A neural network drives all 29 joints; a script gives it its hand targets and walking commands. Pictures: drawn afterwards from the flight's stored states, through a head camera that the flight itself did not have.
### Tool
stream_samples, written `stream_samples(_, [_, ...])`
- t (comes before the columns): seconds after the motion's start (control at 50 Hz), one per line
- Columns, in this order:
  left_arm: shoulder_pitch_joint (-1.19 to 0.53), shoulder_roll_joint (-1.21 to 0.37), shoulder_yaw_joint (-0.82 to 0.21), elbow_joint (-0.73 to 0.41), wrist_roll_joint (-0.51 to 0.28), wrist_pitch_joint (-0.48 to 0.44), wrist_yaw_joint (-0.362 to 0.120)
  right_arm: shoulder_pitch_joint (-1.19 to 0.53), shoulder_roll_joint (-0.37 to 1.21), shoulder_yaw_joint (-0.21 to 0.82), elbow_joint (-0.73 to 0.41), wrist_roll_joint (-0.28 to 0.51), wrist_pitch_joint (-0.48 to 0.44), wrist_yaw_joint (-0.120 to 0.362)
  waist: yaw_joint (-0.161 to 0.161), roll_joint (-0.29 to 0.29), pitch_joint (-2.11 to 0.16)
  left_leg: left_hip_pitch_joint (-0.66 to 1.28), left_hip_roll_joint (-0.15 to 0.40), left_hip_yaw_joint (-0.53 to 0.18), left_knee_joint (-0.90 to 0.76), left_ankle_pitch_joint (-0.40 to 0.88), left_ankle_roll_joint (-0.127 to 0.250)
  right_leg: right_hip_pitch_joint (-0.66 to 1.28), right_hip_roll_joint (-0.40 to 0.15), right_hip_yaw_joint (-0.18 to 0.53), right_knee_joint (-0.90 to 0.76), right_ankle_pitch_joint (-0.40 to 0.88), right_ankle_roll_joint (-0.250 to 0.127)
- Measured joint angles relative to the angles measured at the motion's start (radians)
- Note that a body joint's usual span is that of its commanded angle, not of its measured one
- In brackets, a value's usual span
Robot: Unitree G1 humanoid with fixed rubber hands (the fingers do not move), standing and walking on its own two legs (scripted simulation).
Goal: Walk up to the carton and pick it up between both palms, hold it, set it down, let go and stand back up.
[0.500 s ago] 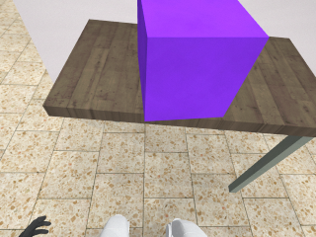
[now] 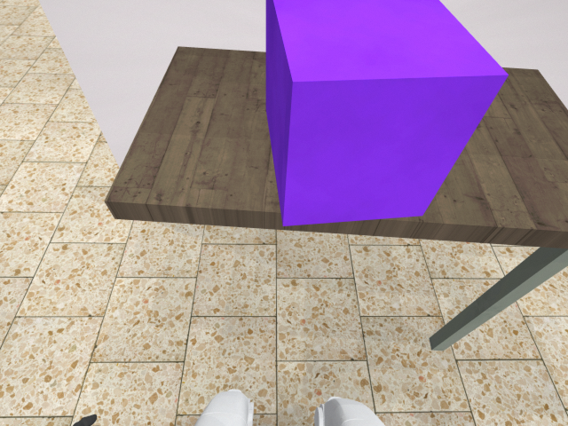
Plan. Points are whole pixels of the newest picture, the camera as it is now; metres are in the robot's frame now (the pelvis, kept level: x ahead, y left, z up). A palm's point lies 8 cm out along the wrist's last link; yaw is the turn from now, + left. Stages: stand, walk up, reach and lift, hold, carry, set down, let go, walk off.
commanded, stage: walk up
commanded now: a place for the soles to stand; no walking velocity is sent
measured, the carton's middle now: (347, 97) +0.55 -0.06 +0.16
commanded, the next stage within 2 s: none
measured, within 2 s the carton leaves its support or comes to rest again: neither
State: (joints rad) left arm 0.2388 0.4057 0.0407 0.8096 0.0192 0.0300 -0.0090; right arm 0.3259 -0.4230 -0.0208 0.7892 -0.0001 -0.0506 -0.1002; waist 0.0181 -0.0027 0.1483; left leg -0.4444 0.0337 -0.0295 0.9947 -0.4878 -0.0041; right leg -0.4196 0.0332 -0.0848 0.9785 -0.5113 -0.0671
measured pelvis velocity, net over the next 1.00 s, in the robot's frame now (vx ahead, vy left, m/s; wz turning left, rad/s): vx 0.00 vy -0.05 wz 0.02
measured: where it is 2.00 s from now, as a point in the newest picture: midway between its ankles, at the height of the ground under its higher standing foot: outside the picture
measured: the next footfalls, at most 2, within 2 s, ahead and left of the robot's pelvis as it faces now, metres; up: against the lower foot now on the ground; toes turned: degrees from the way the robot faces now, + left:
right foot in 0.30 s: +0.07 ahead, -0.10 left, +0.00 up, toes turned -2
left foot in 0.62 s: +0.10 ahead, +0.12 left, +0.00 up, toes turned +0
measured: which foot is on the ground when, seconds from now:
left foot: down 0.00-0.30, up 0.32-0.60, down 0.62-0.94, up 0.96-1.00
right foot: up 0.00-0.28, down 0.30-0.66, up 0.68-0.90, down 0.92-1.00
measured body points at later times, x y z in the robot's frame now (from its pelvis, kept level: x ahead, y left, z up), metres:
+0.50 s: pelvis +0.01 -0.03 +0.00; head +0.05 -0.03 +0.45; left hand +0.06 +0.28 -0.12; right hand +0.08 -0.37 -0.09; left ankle +0.05 +0.12 -0.67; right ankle +0.03 -0.10 -0.68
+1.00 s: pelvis +0.00 -0.05 +0.00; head +0.03 -0.03 +0.44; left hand +0.08 +0.29 -0.12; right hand +0.08 -0.39 -0.08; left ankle +0.06 +0.10 -0.67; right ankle +0.02 -0.11 -0.68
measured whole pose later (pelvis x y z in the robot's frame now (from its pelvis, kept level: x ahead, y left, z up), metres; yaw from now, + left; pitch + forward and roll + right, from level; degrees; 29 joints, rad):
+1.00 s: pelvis +0.00 -0.05 +0.00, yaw +1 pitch -4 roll +0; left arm 0.22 0.47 0.04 0.85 0.02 0.02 -0.03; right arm 0.32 -0.43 -0.02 0.79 0.00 -0.05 -0.09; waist 0.02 -0.05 0.12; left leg -0.53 0.02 -0.07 1.06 -0.47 0.00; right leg -0.42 0.04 -0.10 0.98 -0.51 -0.08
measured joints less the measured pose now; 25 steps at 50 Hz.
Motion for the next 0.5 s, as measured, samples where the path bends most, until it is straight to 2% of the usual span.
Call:
stream_samples(0.06, [-0.047,0.010,0.000,0.000,0.000,0.000,0.000,0.018,0.000,0.000,0.000,0.000,-0.002,0.000,0.000,-0.006,0.000,0.018,0.001,-0.008,-0.006,0.003,0.011,-0.004,0.000,0.000,0.053,-0.065,0.000])
stream_samples(0.22, [-0.093,0.073,0.000,0.001,0.000,0.000,-0.011,0.018,0.000,0.000,0.000,0.000,-0.005,0.000,0.000,-0.064,0.000,0.028,0.001,-0.011,-0.007,-0.002,0.011,-0.008,0.000,0.000,0.056,-0.065,0.000])
stream_samples(0.3, [-0.078,0.082,0.000,0.002,0.000,-0.003,-0.011,0.014,0.000,0.000,0.000,0.000,-0.004,0.002,0.001,-0.077,-0.007,-0.005,0.001,-0.013,0.010,-0.006,0.011,0.001,0.000,0.000,-0.007,0.023,-0.001])
stream_samples(0.5, [0.032,-0.011,0.000,0.027,0.000,-0.011,-0.010,-0.003,-0.013,0.000,0.000,0.000,-0.001,0.004,0.001,-0.009,-0.006,-0.066,-0.004,-0.022,0.057,-0.018,0.011,0.005,0.005,-0.007,-0.019,0.015,-0.012])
